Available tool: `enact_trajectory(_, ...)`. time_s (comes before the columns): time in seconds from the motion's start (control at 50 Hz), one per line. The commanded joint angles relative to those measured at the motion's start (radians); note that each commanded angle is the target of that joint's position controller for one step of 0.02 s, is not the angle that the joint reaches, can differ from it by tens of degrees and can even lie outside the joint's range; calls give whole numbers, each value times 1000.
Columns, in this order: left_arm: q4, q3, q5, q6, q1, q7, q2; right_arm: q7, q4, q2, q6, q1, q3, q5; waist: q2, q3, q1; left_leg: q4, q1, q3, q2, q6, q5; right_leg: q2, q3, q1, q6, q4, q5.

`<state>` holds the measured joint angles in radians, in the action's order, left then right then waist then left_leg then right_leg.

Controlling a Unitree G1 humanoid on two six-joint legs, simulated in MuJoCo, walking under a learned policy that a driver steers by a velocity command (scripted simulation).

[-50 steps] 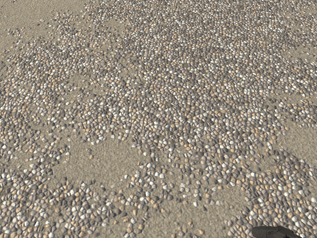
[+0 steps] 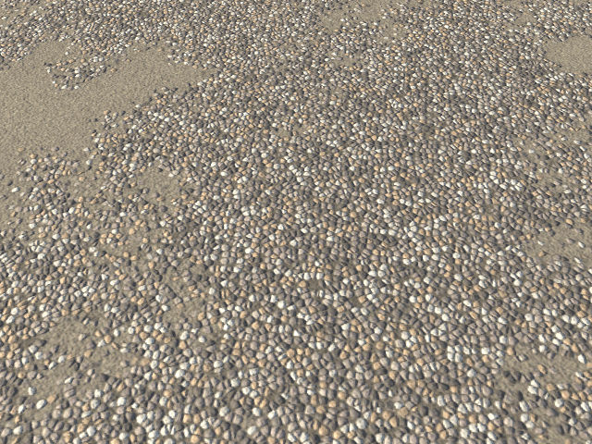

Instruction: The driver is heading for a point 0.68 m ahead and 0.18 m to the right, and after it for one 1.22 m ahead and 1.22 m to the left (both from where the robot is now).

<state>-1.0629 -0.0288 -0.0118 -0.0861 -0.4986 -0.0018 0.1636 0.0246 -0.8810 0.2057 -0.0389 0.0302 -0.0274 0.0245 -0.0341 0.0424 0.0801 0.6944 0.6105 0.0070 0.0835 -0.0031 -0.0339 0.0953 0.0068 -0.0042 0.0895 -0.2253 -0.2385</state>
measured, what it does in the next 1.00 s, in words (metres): walks ahead, turning right: left foot, then right foot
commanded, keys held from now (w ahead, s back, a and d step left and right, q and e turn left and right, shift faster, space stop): w+e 0.82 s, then w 0.14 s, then q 0.04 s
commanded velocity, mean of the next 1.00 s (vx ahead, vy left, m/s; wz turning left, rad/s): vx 0.50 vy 0.00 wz -0.51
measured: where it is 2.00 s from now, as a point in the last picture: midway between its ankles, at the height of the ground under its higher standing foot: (429, 396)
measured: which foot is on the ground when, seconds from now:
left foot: up 0.00-0.12, down 0.14-0.70, up 0.72-1.00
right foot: down 0.00-0.14, up 0.16-0.66, down 0.68-1.00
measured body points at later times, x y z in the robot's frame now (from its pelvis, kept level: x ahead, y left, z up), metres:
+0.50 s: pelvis +0.25 +0.02 +0.00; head +0.27 +0.02 +0.45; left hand +0.47 +0.21 -0.12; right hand +0.15 -0.22 -0.14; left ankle +0.21 +0.12 -0.74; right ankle +0.34 -0.14 -0.68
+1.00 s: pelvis +0.47 -0.12 +0.00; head +0.48 -0.15 +0.45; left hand +0.62 +0.11 -0.13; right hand +0.46 -0.41 -0.12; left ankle +0.67 -0.04 -0.68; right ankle +0.40 -0.13 -0.74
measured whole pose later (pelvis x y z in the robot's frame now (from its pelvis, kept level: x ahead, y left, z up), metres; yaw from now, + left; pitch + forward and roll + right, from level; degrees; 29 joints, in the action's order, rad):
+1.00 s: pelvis +0.47 -0.12 +0.00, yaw -33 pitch +1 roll +0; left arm -0.90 -0.06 0.00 -0.06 -0.37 -0.01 0.25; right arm 0.02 -0.79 0.26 -0.02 0.13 -0.05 0.04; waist -0.04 0.05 0.04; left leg 0.89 0.66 0.00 0.14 -0.03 -0.12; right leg 0.15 -0.04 0.06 0.13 -0.24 -0.19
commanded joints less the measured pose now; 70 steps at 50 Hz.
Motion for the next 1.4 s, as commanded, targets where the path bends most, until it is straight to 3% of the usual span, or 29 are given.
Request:
enact_trajectory(0.02,40,-32,-7,-5,-45,10,162,-4,99,67,-17,-121,-7,-8,111,48,-9,-62,18,19,-38,-1,-4,-273,-215,-1,134,6,432)
enact_trajectory(0.08,56,-46,-14,2,-4,19,188,-9,110,96,-36,-76,-16,-14,123,31,-51,-149,-110,4,-59,25,-94,-286,-245,-7,107,-76,497)
enact_trajectory(0.12,70,-52,-5,1,41,11,195,-23,46,135,-56,148,-38,-7,75,-75,-148,-254,-436,17,-90,62,-97,-216,-200,74,67,-315,585)
enact_trajectory(0.14,102,-43,7,-3,54,5,156,-38,24,205,-69,315,-58,19,-13,-208,-206,-276,-684,-150,81,110,-204,-148,-150,224,45,-573,389)
enact_trajectory(0.16,136,-23,41,0,-36,9,42,-42,36,299,-63,374,-79,43,-213,-341,-170,-335,-954,-543,363,200,-269,0,-40,544,7,-880,-222)
enact_trajectory(0.18,129,-43,19,11,-41,14,137,-40,42,251,-43,322,-76,20,-178,-332,-147,-425,-875,-705,374,241,-400,-36,-68,647,19,-1009,-293)
enact_trajectory(0.22,140,-51,-3,23,83,-1,140,-33,64,109,-45,181,-42,5,-13,-80,-104,-478,-600,-409,275,191,-368,-131,-79,648,16,-995,-121)
enact_trajectory(0.26,152,-54,-21,44,109,-18,117,-38,43,78,-58,183,-32,1,-59,-25,-70,-516,-481,-222,202,147,-188,-168,-67,592,-3,-941,-73)
enact_trajectory(0.36,212,-49,-26,79,224,-44,95,-35,0,92,-90,276,-38,-11,-44,-13,-58,-548,-494,-37,191,156,38,-188,-44,680,-25,-908,58)
enact_trajectory(0.52,328,-23,-23,75,509,-74,92,-39,-33,138,-81,370,-47,-4,-40,51,-111,-549,-560,157,185,138,148,-174,67,638,-16,-512,225)
enact_trajectory(0.58,354,-25,-30,74,555,-75,107,-47,-53,157,-61,415,-53,-2,-43,59,-124,-489,-661,198,207,128,270,-146,110,613,20,-433,120)
enact_trajectory(0.62,350,-32,-36,75,518,-68,120,-52,-60,184,-45,421,-59,-1,-65,25,-102,-358,-706,239,210,116,564,-86,150,521,55,-398,13)
enact_trajectory(0.66,296,-54,-38,63,324,-54,153,-51,-58,209,-24,415,-64,-6,-54,-92,-20,-44,-679,271,199,102,692,-4,164,286,104,-319,-19)
enact_trajectory(0.68,241,-80,-49,54,147,-38,209,-49,-38,202,-20,404,-61,-5,10,-197,56,225,-505,279,177,68,482,-49,56,25,147,-263,-33)
enact_trajectory(0.7,247,-108,-48,54,116,-22,328,-31,37,88,-26,420,-36,-17,236,-288,18,572,-76,270,47,9,-284,-360,-419,-285,258,-214,-137)
enact_trajectory(0.72,272,-114,-18,67,94,-15,361,-22,86,156,-39,323,-53,-11,189,-337,40,739,105,60,-75,-13,-517,-460,-769,-326,323,-63,-62)
enact_trajectory(0.74,251,-108,-11,75,119,-6,335,-17,113,160,-49,220,-52,-13,95,-196,34,722,194,-9,-13,0,-404,-420,-579,-253,292,-58,55)
enact_trajectory(0.78,255,-86,1,62,221,1,246,-20,91,139,-57,248,-45,-10,19,-61,-55,545,83,-18,47,4,-291,-326,-377,-8,217,-38,281)
enact_trajectory(0.84,263,-66,14,33,253,-1,203,-13,81,122,-5,302,-43,26,38,-74,-117,452,-40,-17,52,-24,-281,-250,-274,115,201,-9,421)
enact_trajectory(0.96,211,-59,11,11,112,-6,209,-1,137,109,14,115,-36,18,72,-3,-59,204,69,8,48,-34,-57,-220,-224,89,145,61,418)
enact_trajectory(1.08,168,-33,-4,9,63,11,186,0,147,80,-1,29,-12,-3,99,-2,-24,-25,-49,75,-33,27,59,-208,-67,10,49,-22,822)
enact_trajectory(1.16,157,-32,-17,12,113,36,211,-10,95,127,-16,169,-25,3,121,-37,-91,-113,-214,67,-122,92,-67,-246,-47,-54,25,-198,1040)
enact_trajectory(1.2,174,-43,-2,16,170,43,248,-20,35,165,-40,364,-42,10,72,-117,-192,-288,-437,26,-103,134,159,-191,-6,-1,1,-530,873)
enact_trajectory(1.22,218,-35,6,8,142,46,216,-26,35,263,-42,435,-65,17,-74,-226,-182,-183,-666,-221,132,218,712,-85,54,206,-30,-870,346)
enact_trajectory(1.24,217,-28,27,18,17,38,153,-20,54,285,-25,386,-73,-16,-229,-371,-90,-211,-849,-544,331,416,1064,66,12,455,-70,-1139,-352)
enact_trajectory(1.26,197,-28,-18,33,39,33,195,-9,77,249,-14,326,-71,-52,-59,-344,-89,-267,-750,-505,293,414,881,-14,-80,485,-70,-1170,-289)
enact_trajectory(1.3,222,-32,-26,49,162,26,194,-15,101,152,10,208,-47,-36,49,-111,-68,-362,-491,-366,185,346,491,-79,-73,530,-85,-1087,-218)
enact_trajectory(1.34,240,-28,-30,86,179,23,176,-23,93,151,25,208,-46,-25,13,-68,-49,-414,-357,-303,104,290,312,-99,-59,470,-103,-978,-181)
enact_trajectory(1.4,250,-24,-24,111,178,26,159,-20,97,195,31,220,-63,-14,-19,-108,-49,-426,-315,-290,60,265,186,-87,-46,445,-121,-896,-144)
